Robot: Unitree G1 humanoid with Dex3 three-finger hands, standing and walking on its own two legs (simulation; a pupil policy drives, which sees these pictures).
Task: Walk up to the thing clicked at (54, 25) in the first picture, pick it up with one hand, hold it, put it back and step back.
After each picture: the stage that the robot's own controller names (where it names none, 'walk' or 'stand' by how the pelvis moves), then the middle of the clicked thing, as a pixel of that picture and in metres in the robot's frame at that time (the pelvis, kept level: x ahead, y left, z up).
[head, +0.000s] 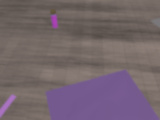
stand; (54, 19) +1.79 +0.40 -0.65
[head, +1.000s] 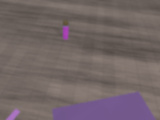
walk; (65, 30) +1.67 +0.19 -0.64
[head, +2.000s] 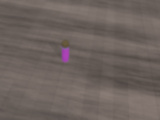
walk; (65, 51) +1.06 +0.13 -0.65
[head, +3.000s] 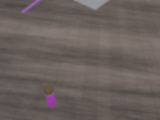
walk; (50, 96) +0.61 +0.24 -0.64
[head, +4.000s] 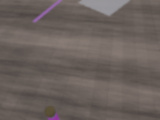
walk; (53, 117) +0.44 +0.28 -0.63
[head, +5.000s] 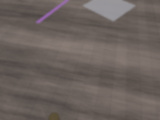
stand; out of the picture +0.41 +0.21 -0.65
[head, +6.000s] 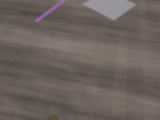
stand; out of the picture +0.37 +0.21 -0.64
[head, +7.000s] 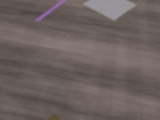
stand; out of the picture +0.38 +0.20 -0.66
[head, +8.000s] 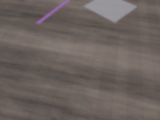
stand; out of the picture +0.37 +0.20 -0.66
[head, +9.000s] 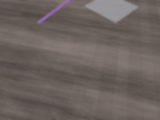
stand; out of the picture +0.36 +0.20 -0.66
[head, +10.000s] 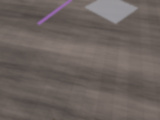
stand; out of the picture +0.36 +0.20 -0.66
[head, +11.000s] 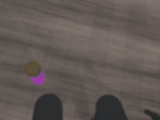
go down; (36, 74) +0.42 +0.22 -0.39
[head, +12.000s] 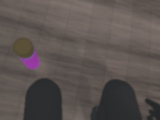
go down; (28, 56) +0.44 +0.24 -0.27
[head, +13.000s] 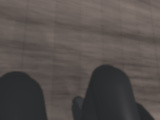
close in; out of the picture +0.42 +0.28 -0.17
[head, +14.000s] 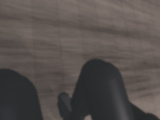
close; out of the picture +0.42 +0.29 -0.16
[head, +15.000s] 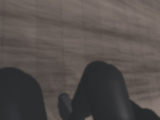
lift; out of the picture +0.40 +0.29 -0.16
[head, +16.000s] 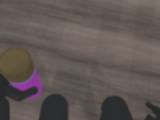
lift; (25, 78) +0.32 +0.20 +0.00
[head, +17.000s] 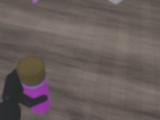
hold; (36, 89) +0.30 +0.17 +0.02
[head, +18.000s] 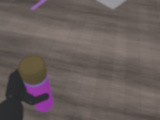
hold; (39, 87) +0.31 +0.16 +0.02
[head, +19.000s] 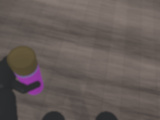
crouch; (29, 75) +0.36 +0.18 -0.03
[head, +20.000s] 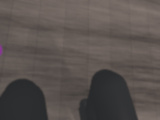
lower; out of the picture +0.46 +0.27 -0.09
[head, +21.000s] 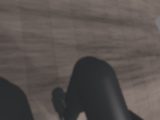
lower; out of the picture +0.45 +0.29 -0.16
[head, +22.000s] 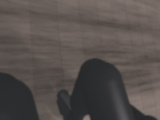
lower; out of the picture +0.42 +0.29 -0.16
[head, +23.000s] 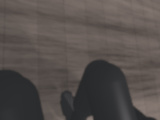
lower; out of the picture +0.40 +0.30 -0.16
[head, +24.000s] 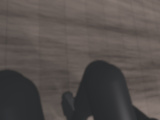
lower; out of the picture +0.40 +0.28 -0.15
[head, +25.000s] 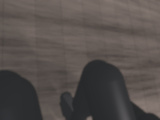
open; out of the picture +0.40 +0.28 -0.16
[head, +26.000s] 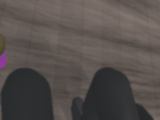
stand; out of the picture +0.39 +0.27 -0.19
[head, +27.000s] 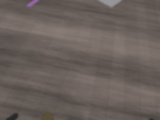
stand; out of the picture +0.35 +0.19 -0.56
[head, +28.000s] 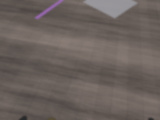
stand; out of the picture +0.36 +0.20 -0.60
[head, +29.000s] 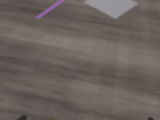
stand; out of the picture +0.36 +0.19 -0.60
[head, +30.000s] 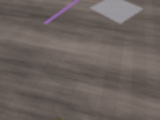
stand; out of the picture +0.38 +0.19 -0.65
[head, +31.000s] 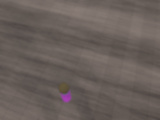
walk; (65, 93) +0.46 +0.15 -0.63
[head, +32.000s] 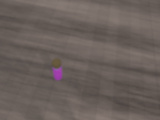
walk; (57, 70) +0.70 +0.18 -0.64
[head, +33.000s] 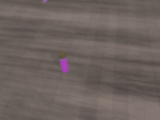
stand; (63, 62) +0.99 +0.27 -0.64
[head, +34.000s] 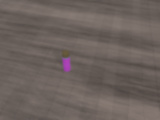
stand; (66, 61) +0.99 +0.19 -0.65
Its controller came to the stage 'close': yes
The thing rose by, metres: 0.68
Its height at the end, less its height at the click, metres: +0.00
